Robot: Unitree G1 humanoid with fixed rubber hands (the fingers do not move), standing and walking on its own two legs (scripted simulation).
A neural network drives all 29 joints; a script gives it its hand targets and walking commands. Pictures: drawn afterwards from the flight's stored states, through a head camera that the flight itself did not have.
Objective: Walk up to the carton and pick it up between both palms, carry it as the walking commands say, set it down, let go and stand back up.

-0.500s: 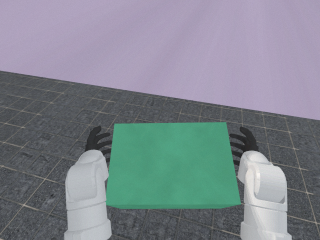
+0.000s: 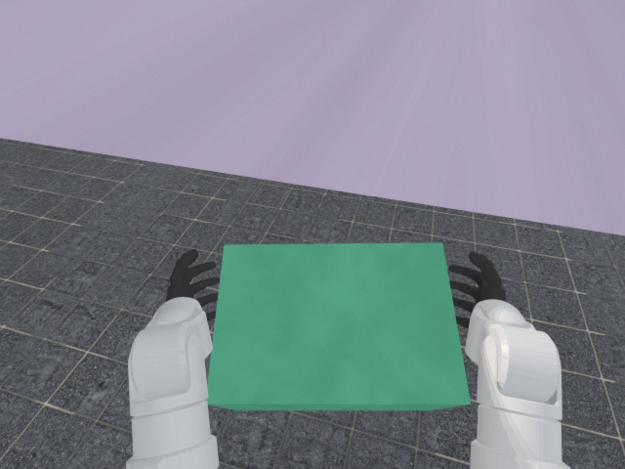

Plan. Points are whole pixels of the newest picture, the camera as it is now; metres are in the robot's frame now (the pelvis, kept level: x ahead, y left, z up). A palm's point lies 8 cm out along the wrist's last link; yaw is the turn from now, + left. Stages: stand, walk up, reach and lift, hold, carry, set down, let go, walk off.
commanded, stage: carry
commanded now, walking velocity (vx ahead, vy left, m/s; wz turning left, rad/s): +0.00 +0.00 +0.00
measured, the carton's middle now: (332, 332) +0.32 +0.00 +0.03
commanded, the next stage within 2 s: none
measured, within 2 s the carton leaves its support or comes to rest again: neither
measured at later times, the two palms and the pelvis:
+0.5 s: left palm (191, 308) +0.29 +0.17 +0.12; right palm (491, 312) +0.29 -0.18 +0.11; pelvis +0.00 -0.01 +0.00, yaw +0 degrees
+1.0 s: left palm (197, 308) +0.30 +0.17 +0.11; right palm (496, 312) +0.29 -0.19 +0.11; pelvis +0.00 -0.01 +0.00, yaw +0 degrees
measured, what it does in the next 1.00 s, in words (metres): stands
